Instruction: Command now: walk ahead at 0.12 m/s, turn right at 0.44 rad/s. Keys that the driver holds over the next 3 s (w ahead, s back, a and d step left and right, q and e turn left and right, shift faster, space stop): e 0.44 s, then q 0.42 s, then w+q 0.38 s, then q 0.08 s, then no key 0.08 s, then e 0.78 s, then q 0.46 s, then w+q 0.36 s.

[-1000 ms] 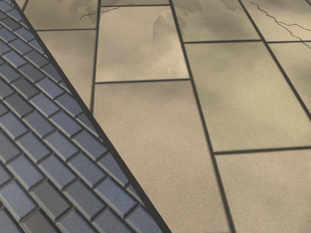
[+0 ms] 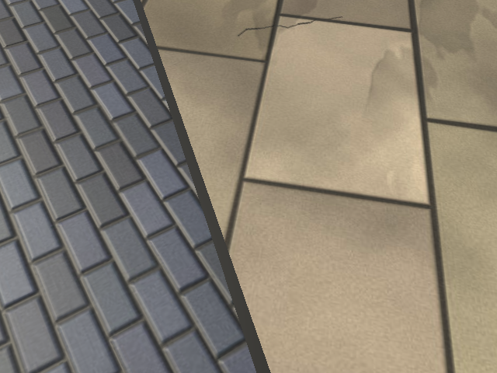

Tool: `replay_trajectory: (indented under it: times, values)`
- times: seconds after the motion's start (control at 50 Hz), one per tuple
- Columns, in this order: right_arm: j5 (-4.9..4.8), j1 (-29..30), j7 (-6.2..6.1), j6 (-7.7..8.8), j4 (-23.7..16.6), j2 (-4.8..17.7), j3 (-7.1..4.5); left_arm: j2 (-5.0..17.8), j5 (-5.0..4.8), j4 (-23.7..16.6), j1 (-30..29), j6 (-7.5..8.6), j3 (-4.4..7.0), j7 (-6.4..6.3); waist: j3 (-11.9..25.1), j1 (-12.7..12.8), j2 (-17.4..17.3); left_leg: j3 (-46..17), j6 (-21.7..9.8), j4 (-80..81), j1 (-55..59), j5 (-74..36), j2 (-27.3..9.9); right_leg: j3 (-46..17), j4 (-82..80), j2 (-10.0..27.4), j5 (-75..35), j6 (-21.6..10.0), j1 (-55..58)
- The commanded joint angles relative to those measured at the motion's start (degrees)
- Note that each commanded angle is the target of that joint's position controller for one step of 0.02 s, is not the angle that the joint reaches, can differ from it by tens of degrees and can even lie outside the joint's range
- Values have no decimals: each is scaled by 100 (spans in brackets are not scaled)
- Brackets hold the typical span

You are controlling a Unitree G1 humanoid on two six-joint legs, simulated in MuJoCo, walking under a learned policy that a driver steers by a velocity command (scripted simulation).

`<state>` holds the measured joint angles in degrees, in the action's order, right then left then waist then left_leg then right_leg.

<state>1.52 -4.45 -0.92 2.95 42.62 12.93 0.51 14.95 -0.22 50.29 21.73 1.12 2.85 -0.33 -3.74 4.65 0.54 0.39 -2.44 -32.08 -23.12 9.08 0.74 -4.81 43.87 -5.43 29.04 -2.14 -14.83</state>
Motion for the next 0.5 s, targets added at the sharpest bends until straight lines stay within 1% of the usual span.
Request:
replay_trajectory:
  times: [0.02, 0.04, 0.06, 0.08, 0.1, 0.12, 0.16, 0.2, 0.24, 0.28, 0.32, 0.34, 0.36, 0.38, 0.4, 0.42, 0.44, 0.46, 0.48, 0.5]
  values:
    - [-137, -958, -102, -111, -201, 860, -300, 717, 162, -313, 388, -160, 213, -74, 1000, -456, -620, -2224, -1166, 1230, 2038, -2099, -2281, 176, 2256, 277, 517, 18, -1640]
    - [-89, -604, -121, -139, -259, 670, -241, 654, 169, -363, 148, -220, 234, -26, 735, -347, -576, -1721, -996, 1413, 1661, -1748, -1960, 172, 2223, 408, 144, 116, -1596]
    - [-50, -460, -149, -148, -277, 644, -231, 619, 175, -409, 23, -289, 247, 24, 606, -295, -751, -1311, -933, 1515, 1436, -1869, -1766, 214, 2240, 476, -91, 219, -1530]
    - [-30, -469, -167, -140, -258, 668, -244, 566, 181, -411, 34, -354, 248, 61, 589, -269, -833, -973, -933, 1523, 1240, -2203, -1636, 304, 2365, 444, -273, 301, -1365]
    - [-16, -531, -163, -124, -231, 671, -255, 528, 163, -428, 36, -400, 251, 78, 666, -244, -770, -763, -953, 1485, 1206, -2476, -1591, 333, 2425, 419, -388, 342, -1275]
    - [-13, -576, -161, -109, -211, 678, -270, 502, 139, -463, 2, -434, 253, 87, 737, -230, -713, -624, -994, 1459, 1241, -2605, -1603, 344, 2427, 399, -446, 371, -1264]
    - [3, -634, -160, -107, -183, 712, -298, 468, 136, -565, -197, -502, 244, 121, 763, -261, -716, -455, -1039, 1484, 1321, -2294, -1661, 361, 2177, 443, -556, 390, -1350]
    - [16, -691, -156, -140, -154, 766, -331, 437, 145, -710, -486, -561, 216, 172, 705, -345, -805, -330, -1039, 1560, 1336, -1645, -1700, 432, 1700, 527, -642, 392, -1364]
    - [31, -707, -133, -180, -143, 854, -372, 394, 139, -858, -768, -597, 170, 231, 666, -427, -864, -190, -1011, 1601, 1230, -966, -1717, 533, 1095, 599, -646, 359, -1124]
    - [54, -724, -90, -216, -134, 983, -427, 385, 115, -984, -956, -602, 135, 269, 661, -495, -929, -59, -975, 1549, 1081, -629, -1756, 704, 532, 584, -524, 278, -734]
    - [65, -801, -51, -256, -104, 1119, -486, 445, 94, -1092, -1052, -579, 133, 274, 691, -548, -978, -18, -946, 1397, 1099, -645, -1861, 867, 115, 526, -393, 185, -486]
    - [54, -822, -37, -275, -92, 1182, -514, 457, 83, -1137, -1064, -558, 133, 275, 707, -546, -983, 2, -904, 1283, 1125, -706, -1908, 918, -143, 506, -397, 130, -365]
    - [25, -796, -26, -298, -85, 1240, -540, 442, 77, -1154, -997, -527, 129, 274, 730, -474, -930, 90, -799, 1090, 1087, -714, -1904, 973, -576, 471, -571, 59, -124]
    - [-12, -773, -20, -332, -70, 1265, -563, 435, 80, -1115, -811, -475, 129, 263, 751, -346, -795, 279, -588, 764, 888, -588, -1832, 1013, -1253, 392, -966, -31, 320]
    - [3, -1006, -3, -374, 12, 1200, -577, 571, 99, -1047, -617, -406, 162, 225, 743, -299, -359, 537, -209, 243, 522, -90, -1660, 641, -1994, 448, -1362, -117, 803]
    - [50, -1226, 48, -430, -59, 825, -509, 1090, 160, -1099, -550, -333, 263, 148, 566, -364, 1145, 1105, 274, -1223, -494, 1524, -1020, -1227, -2948, 1763, -1587, -387, 1168]
    - [14, -671, -54, -513, -506, 686, -435, 1873, 186, -1189, -443, -337, 466, 114, 170, -151, 1824, 633, 484, -2022, -1486, 2785, -100, -2687, -2995, 2866, -3046, -1298, 633]
    - [21, -470, -75, -575, -447, 843, -447, 1475, 180, -1124, -345, -344, 406, 62, 233, -68, 971, 59, 460, -2647, -1348, 2469, -339, -2091, -2877, 2662, -3279, -1462, 602]
    - [-79, -637, -31, -585, -318, 771, -450, 1070, 150, -1159, -736, -339, 257, 22, 218, -335, 777, -78, 407, -2715, -1128, 1924, -367, -1465, -2851, 2258, -3301, -1302, 432]
    - [-120, -871, 7, -551, -131, 777, -460, 787, 156, -1209, -1198, -333, 158, 5, 226, -590, 654, -100, 376, -2579, -887, 1446, -394, -949, -2837, 1842, -3356, -1034, 409]
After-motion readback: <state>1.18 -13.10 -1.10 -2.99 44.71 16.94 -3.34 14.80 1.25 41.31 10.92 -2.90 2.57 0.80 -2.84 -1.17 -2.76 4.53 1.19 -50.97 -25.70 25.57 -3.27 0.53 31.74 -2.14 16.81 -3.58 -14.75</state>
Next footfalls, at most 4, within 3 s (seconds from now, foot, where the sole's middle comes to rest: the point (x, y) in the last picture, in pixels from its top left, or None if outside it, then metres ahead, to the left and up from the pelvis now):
0.42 right None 0.02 -0.11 -0.76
0.88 left None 0.03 0.07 -0.76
1.32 right None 0.22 -0.15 -0.76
1.72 left None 0.26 0.05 -0.76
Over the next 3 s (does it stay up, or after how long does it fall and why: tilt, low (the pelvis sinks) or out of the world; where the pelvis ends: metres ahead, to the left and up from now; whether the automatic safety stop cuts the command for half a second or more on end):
stays up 0.26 -0.05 0.02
